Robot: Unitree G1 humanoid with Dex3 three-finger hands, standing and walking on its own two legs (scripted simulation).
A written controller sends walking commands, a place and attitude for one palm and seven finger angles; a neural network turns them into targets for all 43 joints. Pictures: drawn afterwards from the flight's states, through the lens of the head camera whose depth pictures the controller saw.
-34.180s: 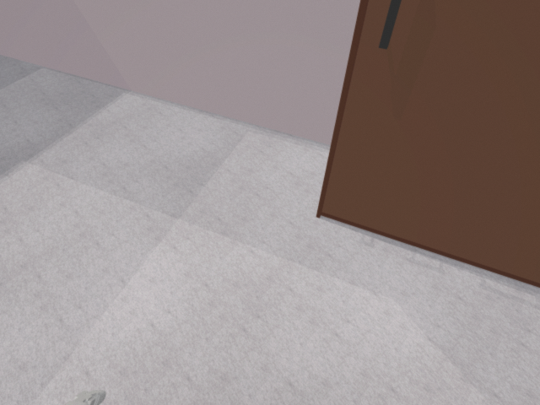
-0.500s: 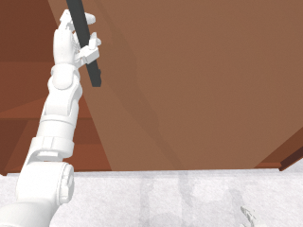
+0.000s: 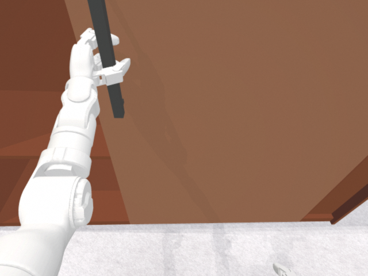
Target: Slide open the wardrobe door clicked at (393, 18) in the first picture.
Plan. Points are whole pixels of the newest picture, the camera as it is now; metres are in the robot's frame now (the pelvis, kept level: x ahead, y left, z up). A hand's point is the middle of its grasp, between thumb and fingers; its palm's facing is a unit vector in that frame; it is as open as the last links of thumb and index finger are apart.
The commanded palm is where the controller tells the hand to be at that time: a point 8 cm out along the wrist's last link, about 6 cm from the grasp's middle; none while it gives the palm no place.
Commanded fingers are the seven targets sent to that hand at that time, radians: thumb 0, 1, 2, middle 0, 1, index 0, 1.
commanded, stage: loosen the grip on the handle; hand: left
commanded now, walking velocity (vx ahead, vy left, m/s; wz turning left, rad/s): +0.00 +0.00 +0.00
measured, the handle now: (110, 57) +0.50 +0.18 +0.24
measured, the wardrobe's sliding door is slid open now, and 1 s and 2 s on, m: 0.70 0.70 0.70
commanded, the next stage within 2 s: slip the hand off the handle in 0.40 s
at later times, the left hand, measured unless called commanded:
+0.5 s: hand (119, 71) +0.46 +0.16 +0.23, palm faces +0.20 -0.97 -0.12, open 14.3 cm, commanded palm +0.43 +0.21 +0.22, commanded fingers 0.00 -0.55 0.20 -0.25 -1.15 -0.25 -1.15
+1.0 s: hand (114, 70) +0.46 +0.17 +0.23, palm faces +0.15 -0.98 -0.10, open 14.2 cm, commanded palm +0.44 +0.27 +0.22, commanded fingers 0.00 -0.55 0.20 -0.25 -1.15 -0.25 -1.15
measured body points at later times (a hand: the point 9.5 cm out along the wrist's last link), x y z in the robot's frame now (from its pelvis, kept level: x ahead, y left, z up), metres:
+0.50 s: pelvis -0.01 +0.00 +0.00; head +0.00 +0.00 +0.45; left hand +0.45 +0.21 +0.24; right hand +0.03 -0.27 -0.12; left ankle +0.04 +0.13 -0.74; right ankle +0.02 -0.12 -0.74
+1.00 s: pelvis +0.00 +0.00 +0.01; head +0.01 +0.00 +0.46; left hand +0.45 +0.22 +0.24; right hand +0.07 -0.27 -0.11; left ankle +0.04 +0.13 -0.74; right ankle +0.02 -0.12 -0.74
